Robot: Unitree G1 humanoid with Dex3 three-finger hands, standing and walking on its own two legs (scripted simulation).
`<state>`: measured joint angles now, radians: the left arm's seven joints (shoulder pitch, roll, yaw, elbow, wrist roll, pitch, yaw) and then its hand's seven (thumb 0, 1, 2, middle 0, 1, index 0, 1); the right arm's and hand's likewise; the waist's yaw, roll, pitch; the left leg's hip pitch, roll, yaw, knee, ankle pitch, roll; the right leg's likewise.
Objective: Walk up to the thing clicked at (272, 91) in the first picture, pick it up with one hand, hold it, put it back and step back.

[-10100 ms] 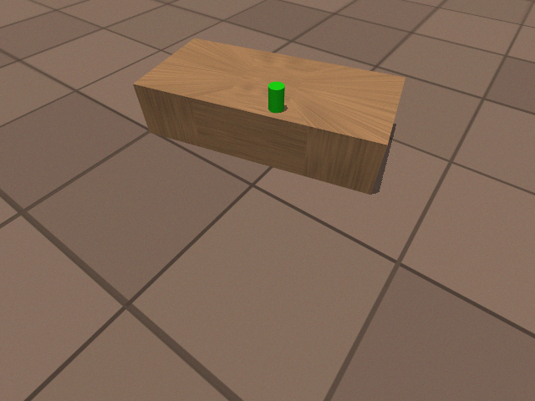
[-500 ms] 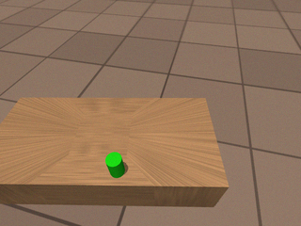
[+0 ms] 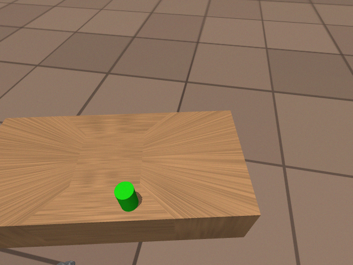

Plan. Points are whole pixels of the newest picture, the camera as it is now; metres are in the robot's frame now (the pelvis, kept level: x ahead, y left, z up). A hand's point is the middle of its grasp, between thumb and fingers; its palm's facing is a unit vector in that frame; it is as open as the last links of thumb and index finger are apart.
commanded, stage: walk up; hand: left
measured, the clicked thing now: (127, 196) +0.44 +0.23 -0.39
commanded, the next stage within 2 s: stand in 0.56 s
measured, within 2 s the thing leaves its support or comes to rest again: neither
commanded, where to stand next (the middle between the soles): +0.06 +0.02 m, yaw +1 degrees
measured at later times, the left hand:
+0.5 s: hand out of the picture +0.09 +0.26 -0.15, palm faces -0.05 -0.93 -0.38, open 7.4 cm
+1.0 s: hand out of the picture +0.07 +0.24 -0.15, palm faces -0.03 -0.94 -0.33, open 7.4 cm
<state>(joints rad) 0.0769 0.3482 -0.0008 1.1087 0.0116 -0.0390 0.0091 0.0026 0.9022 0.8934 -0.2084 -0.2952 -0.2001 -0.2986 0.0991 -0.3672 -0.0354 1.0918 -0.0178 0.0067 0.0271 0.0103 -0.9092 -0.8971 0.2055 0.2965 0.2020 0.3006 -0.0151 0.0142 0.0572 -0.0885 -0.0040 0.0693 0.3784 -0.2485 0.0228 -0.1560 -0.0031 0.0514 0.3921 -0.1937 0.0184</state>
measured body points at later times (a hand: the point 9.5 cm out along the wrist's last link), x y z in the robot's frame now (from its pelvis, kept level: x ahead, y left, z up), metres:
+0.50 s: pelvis +0.00 +0.00 +0.00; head +0.01 +0.00 +0.45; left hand +0.09 +0.31 -0.12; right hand +0.07 -0.30 -0.13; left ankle -0.02 +0.10 -0.74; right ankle +0.01 -0.13 -0.74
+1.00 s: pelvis -0.01 +0.00 +0.00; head +0.00 +0.00 +0.45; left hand +0.08 +0.29 -0.13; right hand +0.08 -0.30 -0.13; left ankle -0.02 +0.10 -0.74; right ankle +0.01 -0.13 -0.74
